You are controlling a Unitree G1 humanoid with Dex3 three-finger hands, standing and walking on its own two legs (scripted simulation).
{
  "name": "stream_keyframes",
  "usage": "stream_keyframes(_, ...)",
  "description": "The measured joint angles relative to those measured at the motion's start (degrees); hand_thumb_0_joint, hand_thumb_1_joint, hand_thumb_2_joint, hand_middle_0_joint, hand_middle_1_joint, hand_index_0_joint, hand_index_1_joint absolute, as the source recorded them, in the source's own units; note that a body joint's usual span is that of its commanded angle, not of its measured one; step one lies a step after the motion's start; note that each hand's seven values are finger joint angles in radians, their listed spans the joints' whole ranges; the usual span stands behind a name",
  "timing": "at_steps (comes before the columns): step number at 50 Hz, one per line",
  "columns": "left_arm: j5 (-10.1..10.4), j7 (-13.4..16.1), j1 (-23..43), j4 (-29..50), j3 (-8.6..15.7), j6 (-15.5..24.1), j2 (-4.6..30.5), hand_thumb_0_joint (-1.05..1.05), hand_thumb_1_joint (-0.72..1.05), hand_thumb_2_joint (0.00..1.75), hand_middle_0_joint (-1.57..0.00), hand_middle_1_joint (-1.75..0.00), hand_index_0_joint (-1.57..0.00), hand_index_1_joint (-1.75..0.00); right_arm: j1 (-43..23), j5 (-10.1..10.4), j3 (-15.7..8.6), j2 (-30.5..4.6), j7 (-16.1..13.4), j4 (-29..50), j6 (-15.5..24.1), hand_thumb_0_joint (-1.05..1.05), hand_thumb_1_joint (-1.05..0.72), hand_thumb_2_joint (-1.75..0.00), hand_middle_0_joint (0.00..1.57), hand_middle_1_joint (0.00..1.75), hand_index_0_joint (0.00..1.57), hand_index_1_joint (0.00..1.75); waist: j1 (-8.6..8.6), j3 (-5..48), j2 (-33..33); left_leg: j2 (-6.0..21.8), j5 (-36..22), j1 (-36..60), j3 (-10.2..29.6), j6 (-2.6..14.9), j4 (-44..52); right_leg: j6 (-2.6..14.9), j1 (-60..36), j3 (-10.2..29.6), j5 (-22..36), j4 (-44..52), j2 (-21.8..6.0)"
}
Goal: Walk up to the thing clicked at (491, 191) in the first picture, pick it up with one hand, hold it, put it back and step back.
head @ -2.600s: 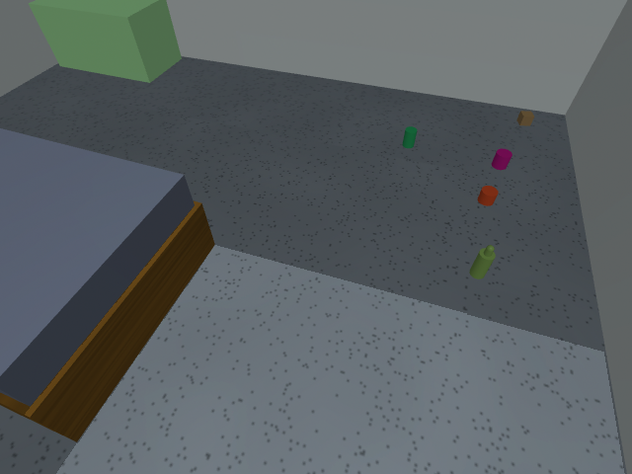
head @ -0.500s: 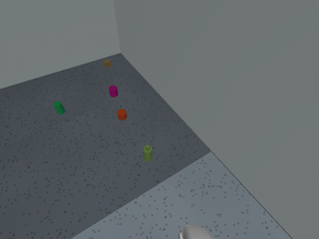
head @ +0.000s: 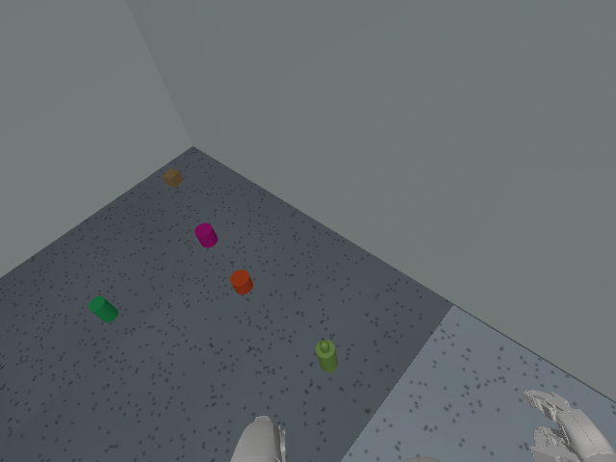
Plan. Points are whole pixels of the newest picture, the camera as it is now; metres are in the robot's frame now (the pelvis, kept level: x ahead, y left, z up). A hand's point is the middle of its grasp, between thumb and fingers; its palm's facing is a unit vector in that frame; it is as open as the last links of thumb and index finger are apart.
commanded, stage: walk up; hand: left
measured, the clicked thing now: (241, 282) +0.82 +0.36 -0.72
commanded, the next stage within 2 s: none
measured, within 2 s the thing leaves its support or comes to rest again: neither
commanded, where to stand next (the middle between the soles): +0.39 +0.54 m, yaw -55 degrees
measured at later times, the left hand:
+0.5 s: hand (65, 351) +0.34 +0.48 -0.12, palm faces -0.29 -0.76 -0.58, open 7.4 cm
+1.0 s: hand (4, 288) +0.50 +0.69 -0.14, palm faces -0.42 -0.67 -0.61, open 7.4 cm
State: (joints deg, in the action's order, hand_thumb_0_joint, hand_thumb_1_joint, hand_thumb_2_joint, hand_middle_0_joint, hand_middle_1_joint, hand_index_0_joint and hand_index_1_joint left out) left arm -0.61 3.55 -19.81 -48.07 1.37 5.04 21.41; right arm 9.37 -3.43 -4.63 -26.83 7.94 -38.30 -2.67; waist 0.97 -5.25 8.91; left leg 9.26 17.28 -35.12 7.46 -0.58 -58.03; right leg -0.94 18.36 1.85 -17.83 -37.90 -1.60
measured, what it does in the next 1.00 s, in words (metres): steps to the left, turning right: left foot, then right foot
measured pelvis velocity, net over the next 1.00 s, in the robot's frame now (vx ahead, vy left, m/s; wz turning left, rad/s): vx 0.26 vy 0.45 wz -0.53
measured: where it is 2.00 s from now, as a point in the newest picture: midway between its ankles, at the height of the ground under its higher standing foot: (141, 433)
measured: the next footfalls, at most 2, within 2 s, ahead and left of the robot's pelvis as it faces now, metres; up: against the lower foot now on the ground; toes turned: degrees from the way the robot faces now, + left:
left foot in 0.12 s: +0.19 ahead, +0.26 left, +0.00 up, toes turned -2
right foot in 0.48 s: +0.24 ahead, +0.08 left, +0.00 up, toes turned -22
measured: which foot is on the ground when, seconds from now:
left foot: up 0.00-0.10, down 0.12-0.48, up 0.50-0.80, down 0.82-1.00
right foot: down 0.00-0.14, up 0.16-0.46, down 0.48-0.82, up 0.84-1.00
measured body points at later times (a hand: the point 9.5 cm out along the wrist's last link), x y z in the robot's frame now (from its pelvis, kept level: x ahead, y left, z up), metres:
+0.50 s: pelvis +0.16 +0.21 -0.02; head +0.20 +0.16 +0.43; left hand +0.35 +0.51 -0.09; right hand +0.10 -0.12 -0.14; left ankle +0.15 +0.28 -0.70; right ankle +0.21 +0.10 -0.72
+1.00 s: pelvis +0.26 +0.45 -0.03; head +0.30 +0.40 +0.41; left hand +0.52 +0.73 -0.10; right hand +0.18 +0.12 -0.14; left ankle +0.32 +0.53 -0.72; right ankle +0.25 +0.33 -0.67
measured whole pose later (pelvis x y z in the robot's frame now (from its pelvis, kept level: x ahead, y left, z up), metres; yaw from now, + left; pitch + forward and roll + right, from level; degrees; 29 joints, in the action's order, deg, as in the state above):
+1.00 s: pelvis +0.26 +0.45 -0.03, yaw -30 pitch -1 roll -1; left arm 1.1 7.4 -16.2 -48.2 4.8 2.8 28.0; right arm 13.7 -4.5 -5.5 -23.8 3.5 -36.4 -4.2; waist 3.1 -9.6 3.6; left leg 3.6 27.5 -26.2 -4.9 1.8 -54.5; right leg 1.8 37.5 -2.6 -29.1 -69.3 0.5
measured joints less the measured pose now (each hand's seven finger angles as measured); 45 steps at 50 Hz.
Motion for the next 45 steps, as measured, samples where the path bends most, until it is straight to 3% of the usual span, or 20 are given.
stream_keyframes(3, -0.73, 0.56, -1.68, 0.18, 0.62, 0.18, 1.41, 0.01, 0.9, 0.9, -0.21, -0.31, -0.21, -0.3, -0.67, -0.01, -0.89, -1.67, 0.25, -0.12, -0.59, 0.01, -0.9, -0.9, 0.21, 0.3, 0.2, 0.3, -0.97, 1.21, -0.25, -0.01, 0.13, 0.47, -1.21, 0.43, 3.87, -0.68, 0.52, 3.47, -3.01, -2.03, -1.66)
stream_keyframes(6, -0.97, 1.31, -2.52, 0.13, 1.63, -0.43, 4.25, 0.01, 0.89, 0.9, -0.21, -0.31, -0.21, -0.3, -0.11, -0.02, -1.87, -2.87, -0.04, -0.08, -0.42, 0.01, -0.9, -0.9, 0.21, 0.3, 0.2, 0.3, -0.73, 2.15, -1.52, -1.72, 2.3, 4.17, -3.32, 1.08, 9.52, -1.03, 1.93, 6.6, -7.37, -6.55, -4.03)
stream_keyframes(8, -0.98, 2.35, -1.12, -1.22, 2.79, -1.72, 6.72, 0.01, 0.9, 0.9, -0.21, -0.31, -0.21, -0.3, 0.12, -0.25, -2.36, -1.74, -0.98, -0.25, 0.68, 0.01, -0.9, -0.9, 0.21, 0.3, 0.2, 0.3, 0.08, 0.86, -4.56, -3.56, 3.58, 4.2, -6.15, -1.49, 5.94, 1.21, 5.96, 9.03, -10.54, -16.67, -5.43)
stream_keyframes(10, -0.47, 3.31, 1.31, -3.07, 3.22, -2.97, 7.96, 0.01, 0.9, 0.9, -0.21, -0.3, -0.21, -0.3, 0.85, 0.55, -1.78, -0.01, -1.73, -1.56, 1.07, 0.01, -0.9, -0.9, 0.2, 0.3, 0.2, 0.3, 0.65, -0.33, -5.85, -3.52, 5.09, 5.36, -8.09, -1.58, 5.04, 3.18, 11.3, 7.12, -11.58, -29.19, -3.29)
stream_keyframes(12, 0.43, 3.14, 2.92, -4.0, 3.27, -3.02, 8.76, 0.01, 0.9, 0.9, -0.21, -0.3, -0.2, -0.3, 2.14, 0.8, -0.75, 2.1, -2.19, -2.92, 0.54, 0.01, -0.9, -0.9, 0.2, 0.3, 0.2, 0.3, 1.38, -0.85, -7.47, -3.85, 4.54, 8.24, -10.28, -0.74, 8.45, 3.64, 15.09, 2.76, -7.89, -34.12, -2.22)
stream_keyframes(17, 1.33, 1.74, 3.82, -3.32, 2.53, -2.08, 7.92, 0.01, 0.91, 0.9, -0.2, -0.3, -0.2, -0.3, 6.79, -0.17, 0.55, 3.44, -2.8, -3.86, 0.21, 0.01, -0.9, -0.9, 0.21, 0.3, 0.2, 0.3, 3.84, -1.04, -7.98, -5.46, 3.41, 14.9, -15.1, 2.64, 16.93, 2.42, 16.58, -7.07, -5.78, -24.57, -1.25)
stream_keyframes(21, 1.39, 1.64, 3.28, -1.81, 2.04, -1.84, 4.99, 0.01, 0.91, 0.9, -0.21, -0.3, -0.2, -0.3, 9.18, -1.13, -0.41, 2.07, -3.37, -3.22, -0.57, 0.01, -0.9, -0.9, 0.21, 0.3, 0.2, 0.3, 5.56, -0.85, -5.87, -6.73, 5.75, 17.47, -18.9, 4.54, 17.74, 3.15, 13.62, -9.92, -2.26, -13.02, -0.18)
stream_keyframes(23, 1.31, 1.8, 2.37, -0.08, 1.88, -1.23, 4.3, 0.01, 0.9, 0.9, -0.21, -0.3, -0.2, -0.3, 9.82, -1.02, -0.9, 1.63, -3.47, -2.52, -1.58, 0.01, -0.9, -0.9, 0.21, 0.3, 0.2, 0.3, 5.86, -0.69, -4.97, -6.92, 8.17, 16.26, -20.15, 4.66, 12.71, 4.46, 9.32, -10.16, 3.53, -4.57, 0.55)
stream_keyframes(24, 0.96, 2.13, 2.01, 0.99, 2.1, -0.79, 4.21, 0.01, 0.9, 0.9, -0.21, -0.3, -0.2, -0.3, 9.85, -0.84, -1.03, 1.57, -3.58, -2.27, -1.94, 0.01, -0.9, -0.9, 0.21, 0.3, 0.2, 0.3, 5.16, -0.79, -4.56, -6.88, 8.72, 14.04, -19.32, 3.49, 7.11, 5.12, 8.31, -9.36, 2.84, -3.29, 1.05)
stream_keyframes(27, 0.89, 3.4, 2.52, 3.27, 1.99, -1.2, 3.3, 0.01, 0.9, 0.9, -0.21, -0.3, -0.21, -0.3, 7.87, -0.47, -1.08, 1.76, -4.39, -1.89, -3.44, 0.01, -0.9, -0.9, 0.21, 0.3, 0.2, 0.3, 3.23, -2.82, -2.03, -7.92, 13.3, 5.41, -10.2, -0.64, -13.47, 4.52, 9.22, -8.1, 0.25, -8.2, 1.82)
stream_keyframes(29, 1.12, 3.96, 2.79, 3.78, 1.74, -1.57, 2.43, 0.01, 0.9, 0.9, -0.21, -0.3, -0.21, -0.3, 6.17, -0.36, -1.04, 1.7, -4.37, -1.63, -4.07, 0.02, -0.9, -0.9, 0.21, 0.3, 0.2, 0.3, 2.11, -3.09, -1.03, -7.16, 11.83, 1.01, -6.34, -1.09, -20.6, 3.71, 8.84, -6.59, 0.22, -8.36, 1.39)
stream_keyframes(33, -0.36, 3.41, 1.76, 4.51, 1.7, -1.83, 1.8, 0.01, 0.9, 0.9, -0.21, -0.3, -0.21, -0.3, 3.08, -0.52, -1.07, 0.87, -2.68, 0.16, -3.86, 0.01, -0.9, -0.9, 0.21, 0.3, 0.2, 0.3, 0.82, -2.22, -0.67, -3.7, 7.28, -2.23, -2.21, -0.03, -18.28, 1.51, 9.69, -1.96, 0.05, -8.9, -0.7)
stream_keyframes(37, -1.8, 2.64, 0.55, 5.13, 2.15, -1.54, 3.18, 0.01, 0.9, 0.9, -0.21, -0.31, -0.21, -0.3, 1.28, -0.7, -1.84, -0.59, -1.64, 2.02, -3.74, 0.01, -0.9, -0.9, 0.21, 0.3, 0.2, 0.3, -0.44, -0.79, -1.45, -1.78, 9.7, 0.03, -1.68, 0.99, -9.59, 1.02, 12.98, 3.67, -1.37, -11.65, -3.01)
stream_keyframes(40, -2.12, 2.51, 0.36, 5.46, 2.58, -1.38, 4.78, 0.01, 0.89, 0.9, -0.21, -0.31, -0.21, -0.3, 0.82, -0.88, -2.97, -2.44, -1.68, 2.98, -3.29, 0.01, -0.9, -0.9, 0.21, 0.3, 0.2, 0.3, -1.32, -0.19, -1.84, -2.57, 11.88, 3.76, -2.94, 1.87, -1.99, 0.09, 15.96, 8.05, -2.04, -13.67, -4.74)
stream_keyframes(41, -2.04, 2.6, 0.61, 5.37, 2.78, -1.51, 5.6, 0.01, 0.89, 0.9, -0.21, -0.31, -0.21, -0.3, 0.89, -1.0, -3.41, -2.74, -1.9, 3.15, -2.73, 0.01, -0.9, -0.9, 0.21, 0.3, 0.2, 0.3, -1.27, -0.4, -2.61, -3.61, 12.55, 4.88, -3.99, 0.16, -0.08, 0.27, 16.95, 9.77, -2.48, -14.81, -5.76)
stream_keyframes(42, -1.88, 2.88, 1.21, 4.78, 3.24, -1.85, 6.6, 0.01, 0.89, 0.9, -0.21, -0.31, -0.21, -0.3, 0.89, -1.36, -3.67, -2.25, -2.28, 3.13, -2.09, 0.01, -0.9, -0.9, 0.21, 0.3, 0.2, 0.3, -1.39, -1.39, -4.41, -5.03, 13.08, 5.22, -6.0, -1.28, -1.18, 1.65, 17.84, 12.25, -3.55, -17.2, -6.41)
stream_keyframes(43, -1.51, 3.51, 1.74, 3.7, 3.66, -2.4, 7.04, 0.01, 0.9, 0.9, -0.21, -0.31, -0.21, -0.3, 1.24, -1.51, -3.4, -1.87, -2.61, 3.16, -1.56, 0.01, -0.9, -0.9, 0.21, 0.3, 0.2, 0.3, -1.5, -1.85, -4.98, -5.29, 13.63, 5.15, -7.39, -1.75, -2.63, 2.22, 18.92, 13.13, -7.27, -21.05, -5.03)
stream_keyframes(45, -0.74, 4.61, 2.98, 1.19, 3.79, -3.21, 7.12, 0.01, 0.9, 0.9, -0.21, -0.3, -0.21, -0.3, 2.06, -1.28, -2.64, -0.81, -3.21, 2.57, -1.07, 0.01, -0.9, -0.9, 0.21, 0.3, 0.2, 0.3, -0.63, -2.36, -4.24, -4.73, 13.76, 5.38, -8.33, -1.07, -3.21, 2.77, 20.72, 9.31, -12.19, -29.38, -1.36)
